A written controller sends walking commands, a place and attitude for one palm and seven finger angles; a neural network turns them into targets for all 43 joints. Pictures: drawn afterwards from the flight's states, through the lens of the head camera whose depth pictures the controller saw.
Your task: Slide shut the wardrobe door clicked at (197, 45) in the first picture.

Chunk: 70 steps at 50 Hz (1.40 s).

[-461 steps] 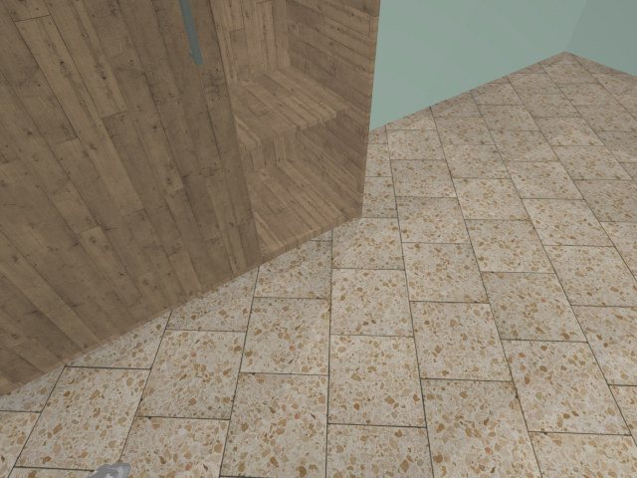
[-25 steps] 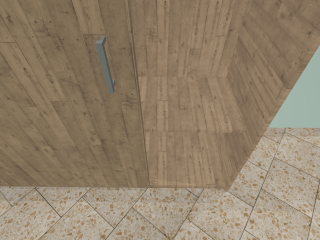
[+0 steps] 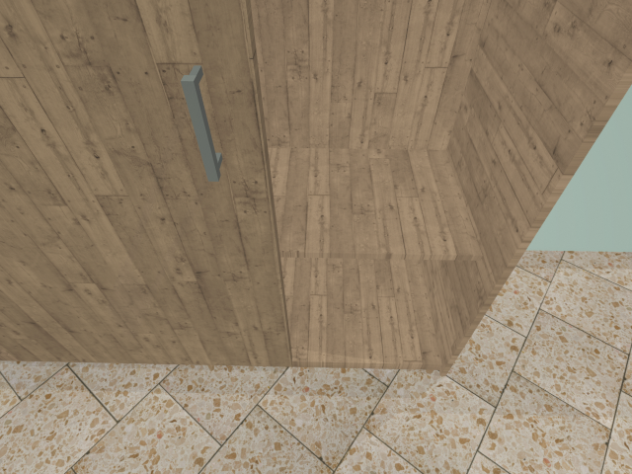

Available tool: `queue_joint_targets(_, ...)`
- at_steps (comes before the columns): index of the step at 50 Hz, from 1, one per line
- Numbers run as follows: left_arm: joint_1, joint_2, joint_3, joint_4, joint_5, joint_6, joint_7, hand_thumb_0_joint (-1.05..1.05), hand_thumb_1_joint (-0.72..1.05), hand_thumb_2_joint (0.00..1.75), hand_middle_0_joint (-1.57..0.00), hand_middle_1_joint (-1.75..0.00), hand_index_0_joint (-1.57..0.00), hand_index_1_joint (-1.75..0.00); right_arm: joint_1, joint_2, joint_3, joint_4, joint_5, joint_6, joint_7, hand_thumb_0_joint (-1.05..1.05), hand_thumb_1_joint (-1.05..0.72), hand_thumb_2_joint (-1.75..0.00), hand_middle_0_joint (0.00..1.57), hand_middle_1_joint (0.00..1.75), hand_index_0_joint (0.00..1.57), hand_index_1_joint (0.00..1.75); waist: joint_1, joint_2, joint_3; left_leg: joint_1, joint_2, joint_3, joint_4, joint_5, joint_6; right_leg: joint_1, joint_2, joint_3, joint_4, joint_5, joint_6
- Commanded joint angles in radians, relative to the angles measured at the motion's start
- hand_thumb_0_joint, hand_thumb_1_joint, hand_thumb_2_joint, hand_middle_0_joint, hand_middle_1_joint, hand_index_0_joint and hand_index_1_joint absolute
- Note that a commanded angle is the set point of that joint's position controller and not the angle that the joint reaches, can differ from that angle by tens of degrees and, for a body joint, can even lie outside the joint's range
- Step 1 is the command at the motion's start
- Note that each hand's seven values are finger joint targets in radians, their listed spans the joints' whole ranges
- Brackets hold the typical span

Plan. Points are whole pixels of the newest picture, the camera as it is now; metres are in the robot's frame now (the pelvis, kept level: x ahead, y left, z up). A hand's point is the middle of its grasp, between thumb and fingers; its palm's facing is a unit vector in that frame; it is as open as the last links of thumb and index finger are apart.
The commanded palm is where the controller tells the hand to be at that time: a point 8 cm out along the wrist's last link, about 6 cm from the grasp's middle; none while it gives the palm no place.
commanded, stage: shuffle to correct the standing spot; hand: left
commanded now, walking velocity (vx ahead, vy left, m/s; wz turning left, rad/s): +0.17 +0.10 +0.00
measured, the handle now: (205, 126) +0.53 +0.19 +0.17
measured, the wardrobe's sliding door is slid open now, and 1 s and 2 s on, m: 0.49 0.49 0.49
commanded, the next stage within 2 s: come to a stop and stand still in 0.20 s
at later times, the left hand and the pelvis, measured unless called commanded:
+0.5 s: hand out of the picture +0.08 +0.20 -0.17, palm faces +0.05 -0.97 -0.23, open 7.3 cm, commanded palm none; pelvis +0.07 +0.02 -0.01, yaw +1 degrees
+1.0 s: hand out of the picture +0.06 +0.21 -0.17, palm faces +0.03 -0.97 -0.23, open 7.3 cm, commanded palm none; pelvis +0.02 +0.03 +0.00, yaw +0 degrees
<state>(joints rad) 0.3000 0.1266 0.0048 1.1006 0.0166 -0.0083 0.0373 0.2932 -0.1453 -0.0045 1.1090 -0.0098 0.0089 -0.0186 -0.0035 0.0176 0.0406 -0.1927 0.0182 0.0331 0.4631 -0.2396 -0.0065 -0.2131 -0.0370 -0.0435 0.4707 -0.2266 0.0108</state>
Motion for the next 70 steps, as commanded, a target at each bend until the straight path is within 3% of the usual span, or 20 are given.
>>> queue_joint_targets(1, 0.076, 0.113, 0.028, -0.027, 0.001, -0.01, 0.005, 0.0, 0.9, 0.9, -0.2, -0.3, -0.2, -0.3, 0.074, -0.092, -0.009, -0.016, -0.003, -0.01, -0.008, 0.0, -0.9, -0.9, 0.2, 0.3, 0.2, 0.3, 0.006, -0.024, 0.043, -0.068, 0.05, -0.061, -0.09, -0.072, 0.023, -0.005, -0.073, 0.101, -0.129, -0.138, -0.039)
queue_joint_targets(5, 0.096, 0.146, 0.049, -0.035, 0.005, 0.0, 0.002, 0.0, 0.9, 0.9, -0.2, -0.3, -0.2, -0.3, 0.085, -0.083, -0.013, -0.029, -0.011, 0.005, -0.001, 0.0, -0.9, -0.9, 0.2, 0.3, 0.2, 0.3, 0.013, -0.122, 0.108, -0.153, 0.003, -0.016, 0.005, -0.197, 0.022, -0.047, -0.138, 0.204, -0.225, -0.434, -0.078)
queue_joint_targets(8, 0.085, 0.151, 0.062, -0.046, 0.004, 0.002, -0.001, 0.0, 0.9, 0.9, -0.2, -0.3, -0.2, -0.3, 0.117, -0.069, -0.013, -0.032, -0.014, -0.001, -0.002, 0.0, -0.9, -0.9, 0.2, 0.3, 0.2, 0.3, 0.001, -0.113, 0.113, -0.125, 0.003, -0.001, 0.04, -0.16, 0.026, -0.083, -0.169, 0.214, -0.222, -0.434, -0.103)
queue_joint_targets(11, 0.068, 0.133, 0.064, -0.058, 0.007, 0.001, -0.005, 0.0, 0.9, 0.9, -0.2, -0.3, -0.2, -0.3, 0.165, -0.081, -0.013, -0.029, -0.013, -0.014, -0.003, 0.0, -0.9, -0.9, 0.2, 0.3, 0.2, 0.3, -0.013, -0.029, 0.119, -0.097, 0.02, -0.039, -0.04, -0.178, 0.039, -0.096, -0.113, 0.133, -0.113, -0.347, -0.091)
queue_joint_targets(13, 0.054, 0.085, 0.054, -0.067, 0.012, 0.002, -0.012, 0.0, 0.9, 0.9, -0.2, -0.3, -0.2, -0.3, 0.22, -0.122, -0.018, -0.015, -0.014, -0.027, -0.01, 0.0, -0.9, -0.9, 0.2, 0.3, 0.2, 0.3, -0.027, 0.149, 0.115, -0.028, 0.123, -0.199, -0.18, -0.188, 0.088, -0.154, -0.014, -0.016, 0.106, -0.213, -0.052)
queue_joint_targets(15, 0.003, 0.051, 0.038, -0.093, 0.016, -0.008, -0.015, 0.0, 0.9, 0.9, -0.2, -0.3, -0.2, -0.3, 0.257, -0.142, -0.021, -0.011, -0.015, -0.037, -0.021, 0.0, -0.9, -0.9, 0.2, 0.3, 0.2, 0.3, -0.039, 0.191, 0.121, 0.105, 0.231, -0.343, -0.232, 0.024, 0.189, -0.312, 0.014, -0.062, 0.294, -0.257, -0.032)
queue_joint_targets(17, -0.03, 0.037, 0.029, -0.097, 0.006, -0.016, -0.016, 0.0, 0.9, 0.9, -0.2, -0.3, -0.2, -0.3, 0.245, -0.12, -0.005, -0.007, -0.019, -0.046, -0.03, 0.0, -0.9, -0.9, 0.2, 0.3, 0.2, 0.3, -0.031, 0.115, 0.093, 0.151, 0.247, -0.298, -0.16, 0.465, 0.223, -0.315, -0.019, -0.018, 0.311, -0.287, -0.032)
queue_joint_targets(20, 0.082, 0.045, 0.033, -0.043, -0.01, -0.019, -0.012, 0.0, 0.9, 0.9, -0.2, -0.3, -0.2, -0.3, 0.148, -0.115, 0.005, -0.019, -0.002, -0.046, -0.044, 0.0, -0.9, -0.9, 0.2, 0.3, 0.2, 0.3, 0.038, 0.031, -0.009, 0.076, 0.151, -0.123, -0.025, 0.699, 0.109, 0.015, -0.02, -0.006, -0.046, 0.068, -0.018)
queue_joint_targets(22, 0.137, 0.114, 0.038, -0.01, -0.016, -0.027, 0.002, 0.0, 0.9, 0.9, -0.2, -0.3, -0.2, -0.3, 0.152, -0.084, 0.004, -0.028, 0.011, -0.044, -0.044, 0.0, -0.9, -0.9, 0.2, 0.3, 0.2, 0.3, 0.025, -0.018, -0.066, -0.06, 0.079, -0.075, -0.033, 0.379, 0.021, 0.215, -0.146, 0.118, 0.008, 0.599, -0.079)
queue_joint_targets(27, 0.09, 0.133, 0.049, -0.042, -0.01, -0.008, 0.021, 0.0, 0.9, 0.9, -0.2, -0.3, -0.2, -0.3, 0.148, -0.074, -0.021, -0.024, 0.006, -0.008, -0.04, 0.0, -0.9, -0.9, 0.2, 0.3, 0.2, 0.3, 0.014, -0.105, -0.052, -0.04, 0.068, -0.044, 0.008, 0.37, 0.003, 0.166, -0.16, 0.108, 0.093, 0.798, -0.101)
queue_joint_targets(30, 0.061, 0.158, 0.06, -0.068, -0.005, 0.0, 0.025, 0.0, 0.9, 0.9, -0.2, -0.3, -0.2, -0.3, 0.127, -0.072, -0.035, -0.041, 0.005, 0.001, -0.034, 0.0, -0.9, -0.9, 0.2, 0.3, 0.2, 0.3, 0.014, -0.08, -0.1, -0.028, 0.055, -0.032, 0.069, 0.338, -0.002, 0.16, -0.183, 0.123, 0.09, 0.763, -0.124)
queue_joint_targets(34, -0.025, 0.141, 0.052, -0.103, -0.001, 0.015, 0.019, 0.0, 0.9, 0.9, -0.2, -0.3, -0.2, -0.3, 0.08, -0.077, -0.034, -0.059, -0.001, 0.008, -0.028, 0.0, -0.9, -0.9, 0.2, 0.3, 0.2, 0.3, -0.005, -0.058, -0.054, 0.025, 0.082, -0.069, 0.004, 0.27, 0.016, 0.013, -0.13, 0.107, 0.043, 0.389, -0.105)
queue_joint_targets(35, 0.057, 0.168, 0.049, -0.085, -0.003, -0.014, 0.049, 0.0, 0.9, 0.9, -0.2, -0.3, -0.2, -0.3, 0.0, -0.138, -0.05, -0.129, 0.01, -0.019, -0.017, 0.0, -0.9, -0.9, 0.2, 0.3, 0.2, 0.3, 0.022, -0.179, -0.141, -0.039, 0.097, -0.022, 0.166, 0.347, 0.004, 0.12, -0.142, 0.105, 0.078, 0.774, -0.057)
queue_joint_targets(36, 0.05, 0.189, 0.053, -0.136, -0.005, -0.02, 0.046, 0.0, 0.9, 0.9, -0.2, -0.3, -0.2, -0.3, 0.037, -0.098, -0.045, -0.174, 0.005, -0.022, -0.01, 0.0, -0.9, -0.9, 0.2, 0.3, 0.2, 0.3, 0.005, -0.206, -0.205, -0.116, 0.025, -0.042, 0.165, -0.046, 0.015, 0.204, -0.224, 0.195, 0.066, 0.75, -0.115)
queue_joint_targets(37, 0.018, 0.185, 0.045, -0.146, 0.0, -0.022, 0.039, 0.0, 0.9, 0.9, -0.2, -0.3, -0.2, -0.3, 0.012, -0.069, -0.036, -0.174, 0.01, -0.016, -0.009, 0.0, -0.9, -0.9, 0.2, 0.3, 0.2, 0.3, -0.001, -0.171, -0.178, -0.094, 0.018, -0.031, 0.142, -0.165, 0.014, 0.139, -0.247, 0.201, 0.025, 0.627, -0.143)
queue_joint_targets(39, -0.055, 0.175, 0.035, -0.167, -0.005, -0.012, 0.026, 0.0, 0.9, 0.9, -0.2, -0.3, -0.2, -0.3, 0.045, -0.062, -0.026, -0.162, -0.003, -0.017, -0.001, 0.0, -0.9, -0.9, 0.2, 0.3, 0.2, 0.3, -0.032, 0.089, -0.066, -0.017, 0.027, -0.031, -0.017, 0.0, 0.026, -0.012, -0.161, 0.116, 0.05, 0.291, -0.118)
queue_joint_targets(41, -0.033, 0.151, 0.021, -0.163, -0.007, 0.002, 0.016, 0.0, 0.9, 0.9, -0.2, -0.3, -0.2, -0.3, 0.003, -0.102, -0.017, -0.181, -0.01, -0.024, -0.002, 0.0, -0.9, -0.9, 0.2, 0.3, 0.2, 0.3, 0.007, 0.205, 0.043, -0.124, 0.113, -0.146, -0.085, 0.176, 0.065, -0.029, -0.054, 0.047, 0.047, 0.031, -0.064)
queue_joint_targets(45, -0.02, 0.144, 0.007, -0.146, -0.003, 0.0, 0.0, 0.0, 0.9, 0.9, -0.2, -0.3, -0.2, -0.3, -0.009, -0.141, -0.01, -0.2, -0.006, -0.026, -0.001, 0.0, -0.9, -0.9, 0.2, 0.3, 0.2, 0.3, 0.006, 0.002, 0.058, -0.141, 0.088, -0.134, -0.134, -0.066, 0.064, -0.016, -0.052, 0.076, -0.048, -0.065, -0.058)
queue_joint_targets(54, 0.011, 0.159, 0.003, -0.123, -0.001, -0.008, -0.009, 0.0, 0.9, 0.9, -0.2, -0.3, -0.2, -0.3, 0.026, -0.143, -0.001, -0.15, -0.007, -0.023, 0.006, 0.0, -0.9, -0.9, 0.2, 0.3, 0.2, 0.3, -0.004, -0.057, 0.066, -0.122, 0.053, -0.114, -0.165, -0.181, 0.061, -0.065, -0.068, 0.111, -0.129, -0.21, -0.05)
queue_joint_targets(70, 0.066, 0.108, -0.009, -0.012, -0.01, -0.025, -0.002, 0.0, 0.9, 0.9, -0.2, -0.3, -0.2, -0.3, 0.098, -0.095, 0.021, 0.0, 0.002, -0.046, -0.008, 0.0, -0.9, -0.9, 0.2, 0.3, 0.2, 0.3, 0.009, -0.012, 0.036, -0.081, 0.07, -0.098, -0.149, 0.015, 0.053, 0.031, -0.08, 0.083, -0.074, 0.039, -0.059)
